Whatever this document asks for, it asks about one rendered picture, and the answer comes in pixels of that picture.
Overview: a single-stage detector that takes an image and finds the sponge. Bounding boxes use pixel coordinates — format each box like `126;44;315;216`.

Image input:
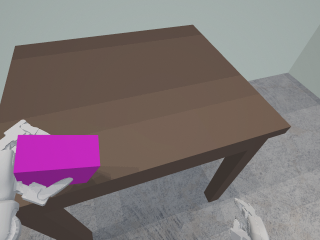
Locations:
13;135;100;187

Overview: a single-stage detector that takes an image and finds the right robot hand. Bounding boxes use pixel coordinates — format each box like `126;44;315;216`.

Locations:
230;198;270;240

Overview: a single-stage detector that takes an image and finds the table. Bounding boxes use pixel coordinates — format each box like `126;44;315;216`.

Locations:
0;24;291;240

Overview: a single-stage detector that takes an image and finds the left robot hand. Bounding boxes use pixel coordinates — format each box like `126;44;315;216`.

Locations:
0;119;74;206

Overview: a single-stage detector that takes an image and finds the left robot forearm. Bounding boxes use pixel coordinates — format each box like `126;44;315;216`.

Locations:
0;200;22;240

